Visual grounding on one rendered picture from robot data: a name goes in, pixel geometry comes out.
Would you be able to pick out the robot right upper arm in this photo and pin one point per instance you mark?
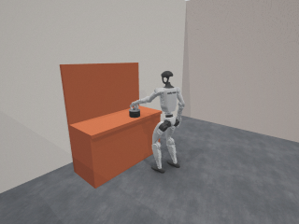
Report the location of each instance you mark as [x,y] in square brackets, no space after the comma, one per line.
[180,98]

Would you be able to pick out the table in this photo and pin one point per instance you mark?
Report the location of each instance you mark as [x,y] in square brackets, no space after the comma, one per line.
[105,141]

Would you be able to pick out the robot right forearm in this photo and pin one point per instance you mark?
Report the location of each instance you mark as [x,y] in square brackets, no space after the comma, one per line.
[179,112]

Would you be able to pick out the robot left hand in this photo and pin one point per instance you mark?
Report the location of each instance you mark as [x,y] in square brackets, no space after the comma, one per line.
[136,106]

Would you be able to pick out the lid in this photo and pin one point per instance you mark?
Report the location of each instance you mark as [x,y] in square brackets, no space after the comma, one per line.
[133,110]

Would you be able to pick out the pot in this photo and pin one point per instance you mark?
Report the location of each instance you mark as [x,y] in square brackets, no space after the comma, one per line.
[134,114]

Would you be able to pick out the robot right hand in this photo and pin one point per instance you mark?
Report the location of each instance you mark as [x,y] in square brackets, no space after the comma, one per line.
[180,120]

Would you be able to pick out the robot left forearm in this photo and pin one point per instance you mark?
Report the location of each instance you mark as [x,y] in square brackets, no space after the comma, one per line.
[142,101]

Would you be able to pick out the right robot thigh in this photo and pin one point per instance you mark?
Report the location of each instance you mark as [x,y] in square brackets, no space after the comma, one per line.
[168,133]

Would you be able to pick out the robot left upper arm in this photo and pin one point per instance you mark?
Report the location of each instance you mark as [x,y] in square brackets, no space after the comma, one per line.
[157,92]

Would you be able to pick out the left robot foot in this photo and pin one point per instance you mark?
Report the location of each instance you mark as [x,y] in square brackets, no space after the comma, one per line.
[155,168]

